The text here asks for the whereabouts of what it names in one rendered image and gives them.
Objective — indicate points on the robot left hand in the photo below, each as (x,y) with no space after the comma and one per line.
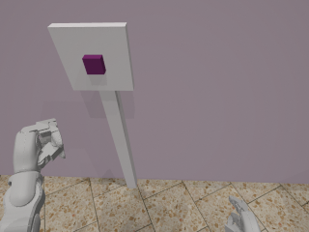
(28,145)

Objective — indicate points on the robot left forearm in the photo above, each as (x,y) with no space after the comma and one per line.
(23,202)

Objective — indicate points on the robot right hand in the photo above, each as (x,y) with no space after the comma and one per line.
(244,222)

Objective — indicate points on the button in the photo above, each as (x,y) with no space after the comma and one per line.
(94,64)

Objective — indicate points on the panel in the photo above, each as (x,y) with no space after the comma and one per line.
(109,39)

